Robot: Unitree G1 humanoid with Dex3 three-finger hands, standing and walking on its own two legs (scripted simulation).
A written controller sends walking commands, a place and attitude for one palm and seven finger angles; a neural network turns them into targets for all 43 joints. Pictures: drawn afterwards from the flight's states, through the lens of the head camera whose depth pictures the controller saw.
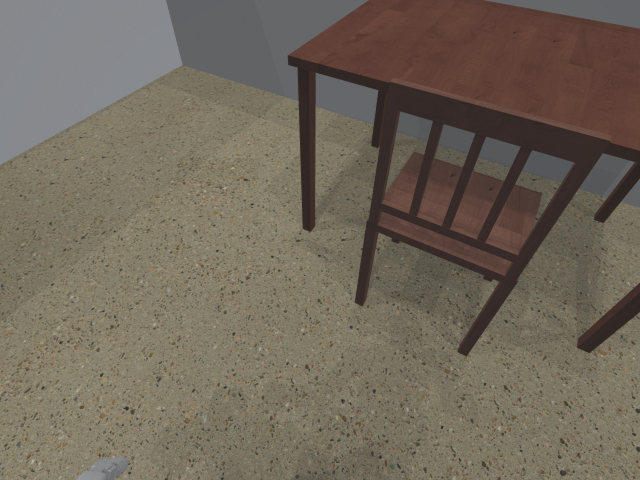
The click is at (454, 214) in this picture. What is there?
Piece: chair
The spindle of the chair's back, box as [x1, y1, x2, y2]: [442, 133, 485, 228]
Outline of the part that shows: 485,136 475,133 442,224 445,227 450,227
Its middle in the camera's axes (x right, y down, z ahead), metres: +0.32 -0.12 +0.89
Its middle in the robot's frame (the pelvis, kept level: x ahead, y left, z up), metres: +0.75 -0.29 -0.10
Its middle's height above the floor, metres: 0.67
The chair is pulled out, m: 0.00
